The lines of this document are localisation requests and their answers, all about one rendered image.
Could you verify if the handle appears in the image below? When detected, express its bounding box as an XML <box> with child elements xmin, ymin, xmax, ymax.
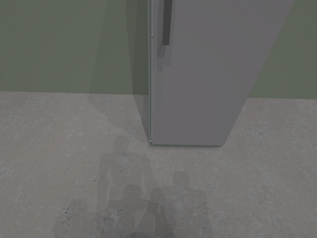
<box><xmin>162</xmin><ymin>0</ymin><xmax>172</xmax><ymax>45</ymax></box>

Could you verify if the fridge door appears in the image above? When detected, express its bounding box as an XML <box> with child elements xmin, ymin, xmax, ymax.
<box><xmin>152</xmin><ymin>0</ymin><xmax>295</xmax><ymax>146</ymax></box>

